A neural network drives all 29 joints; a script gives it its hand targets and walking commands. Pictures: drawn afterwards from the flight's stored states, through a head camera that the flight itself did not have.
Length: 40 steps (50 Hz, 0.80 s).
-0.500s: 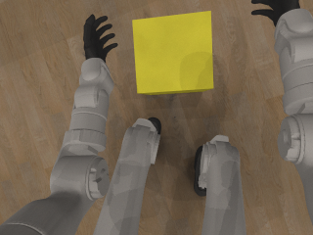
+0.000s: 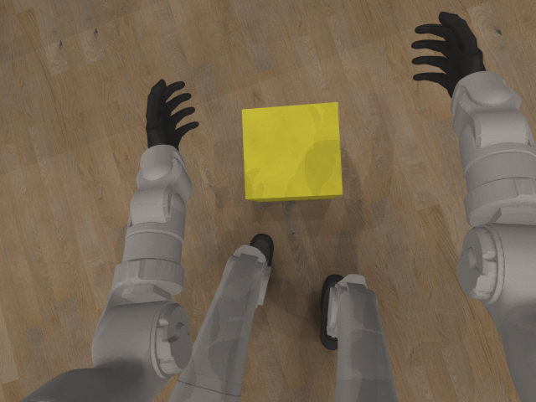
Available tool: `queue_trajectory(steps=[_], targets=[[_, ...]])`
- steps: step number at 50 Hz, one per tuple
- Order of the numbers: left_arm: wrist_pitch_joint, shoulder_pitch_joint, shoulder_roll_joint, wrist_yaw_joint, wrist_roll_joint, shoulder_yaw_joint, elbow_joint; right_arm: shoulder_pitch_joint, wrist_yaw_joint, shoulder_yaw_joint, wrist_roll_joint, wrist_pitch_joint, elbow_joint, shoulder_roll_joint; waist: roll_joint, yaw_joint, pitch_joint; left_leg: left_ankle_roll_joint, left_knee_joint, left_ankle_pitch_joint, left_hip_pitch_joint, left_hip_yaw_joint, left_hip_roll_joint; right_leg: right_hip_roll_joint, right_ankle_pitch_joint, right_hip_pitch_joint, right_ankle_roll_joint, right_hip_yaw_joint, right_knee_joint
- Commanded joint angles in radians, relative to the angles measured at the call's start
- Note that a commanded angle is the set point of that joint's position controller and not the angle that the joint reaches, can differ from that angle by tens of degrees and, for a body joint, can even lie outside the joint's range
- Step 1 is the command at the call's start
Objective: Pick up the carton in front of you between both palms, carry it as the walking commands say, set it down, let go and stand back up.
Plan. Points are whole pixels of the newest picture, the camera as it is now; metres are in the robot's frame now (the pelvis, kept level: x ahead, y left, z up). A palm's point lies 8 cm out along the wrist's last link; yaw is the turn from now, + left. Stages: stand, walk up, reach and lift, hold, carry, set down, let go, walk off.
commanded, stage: let go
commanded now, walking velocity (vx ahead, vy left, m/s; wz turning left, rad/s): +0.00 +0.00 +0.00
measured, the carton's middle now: (292, 160) +0.47 +0.07 -0.49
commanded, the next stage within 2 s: stand in 1.36 s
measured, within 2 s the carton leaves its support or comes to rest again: neither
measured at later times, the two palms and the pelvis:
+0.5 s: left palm (67, 211) +0.30 +0.25 +0.04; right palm out of the picture +0.38 -0.18 +0.02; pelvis +0.06 +0.02 +0.12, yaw -2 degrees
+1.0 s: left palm (35, 266) +0.26 +0.23 +0.09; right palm out of the picture +0.26 -0.23 +0.09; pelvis +0.10 +0.00 +0.16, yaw +0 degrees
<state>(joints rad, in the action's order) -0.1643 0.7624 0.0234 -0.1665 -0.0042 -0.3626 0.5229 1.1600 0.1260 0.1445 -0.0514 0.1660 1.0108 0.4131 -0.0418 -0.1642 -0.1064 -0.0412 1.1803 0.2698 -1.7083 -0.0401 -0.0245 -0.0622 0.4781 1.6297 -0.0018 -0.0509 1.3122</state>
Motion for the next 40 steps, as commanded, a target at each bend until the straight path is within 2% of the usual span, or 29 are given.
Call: queue_trajectory(steps=[1,5,9,12,16,21,26,29,34,40], targets=[[0.029,0.086,-0.056,0.014,0.023,0.002,-0.098,0.194,-0.006,0.039,-0.023,-0.026,-0.091,0.09,-0.115,-0.014,-0.894,-0.047,-0.07,-0.322,0.685,0.119,-0.039,-0.013,-0.323,-0.451,0.006,0.034,-0.22],[0.05,-0.06,-0.068,0.052,0.053,0.028,-0.109,0.029,-0.039,0.076,-0.059,-0.038,-0.151,0.025,-0.112,-0.004,-0.966,-0.035,-0.125,-0.407,0.792,0.121,-0.04,-0.019,-0.446,-0.59,0.02,0.032,-0.293],[0.08,-0.236,-0.109,0.112,0.081,0.072,-0.142,-0.197,-0.103,0.108,-0.084,-0.059,-0.273,-0.06,-0.096,0.012,-0.958,-0.017,-0.193,-0.442,0.91,0.108,-0.039,-0.024,-0.533,-0.705,0.035,0.027,-0.381],[0.095,-0.315,-0.159,0.164,0.084,0.112,-0.167,-0.311,-0.151,0.104,-0.076,-0.076,-0.378,-0.117,-0.066,0.016,-0.851,-0.005,-0.253,-0.389,0.996,0.098,-0.03,-0.023,-0.449,-0.744,0.036,0.026,-0.461],[0.109,-0.435,-0.212,0.219,0.058,0.178,-0.168,-0.452,-0.183,0.088,-0.053,-0.097,-0.473,-0.144,-0.033,0.031,-0.67,0.006,-0.333,-0.303,1.126,0.074,-0.013,-0.013,-0.287,-0.762,0.033,0.031,-0.557],[0.121,-0.644,-0.254,0.249,0.017,0.263,-0.161,-0.668,-0.173,0.062,-0.02,-0.128,-0.488,-0.142,0.003,0.039,-0.483,0.014,-0.429,-0.28,1.315,0.035,0.002,-0.008,-0.187,-0.785,0.024,0.046,-0.632],[0.136,-0.816,-0.275,0.24,-0.017,0.326,-0.217,-0.885,-0.149,0.037,0.008,-0.163,-0.479,-0.135,0.049,0.041,-0.368,0.011,-0.504,-0.405,1.527,-0.002,0.007,-0.011,-0.215,-0.852,0.009,0.046,-0.7],[0.143,-0.879,-0.286,0.232,-0.029,0.345,-0.253,-0.988,-0.143,0.027,0.011,-0.179,-0.488,-0.134,0.063,0.06,-0.3,0.008,-0.541,-0.479,1.617,-0.018,0.008,-0.009,-0.249,-0.909,0.001,0.039,-0.748],[0.146,-0.946,-0.311,0.229,-0.036,0.342,-0.272,-1.127,-0.138,0.009,0.004,-0.189,-0.52,-0.134,0.04,0.101,-0.193,0.004,-0.611,-0.504,1.686,-0.019,-0.003,0.003,-0.319,-1.071,0.003,0.033,-0.828],[0.141,-0.988,-0.333,0.23,-0.033,0.316,-0.226,-1.253,-0.116,-0.033,0.018,-0.176,-0.572,-0.134,0.001,0.144,-0.082,0.007,-0.687,-0.485,1.719,0.009,-0.024,0.019,-0.434,-1.25,0.02,0.034,-0.91]])
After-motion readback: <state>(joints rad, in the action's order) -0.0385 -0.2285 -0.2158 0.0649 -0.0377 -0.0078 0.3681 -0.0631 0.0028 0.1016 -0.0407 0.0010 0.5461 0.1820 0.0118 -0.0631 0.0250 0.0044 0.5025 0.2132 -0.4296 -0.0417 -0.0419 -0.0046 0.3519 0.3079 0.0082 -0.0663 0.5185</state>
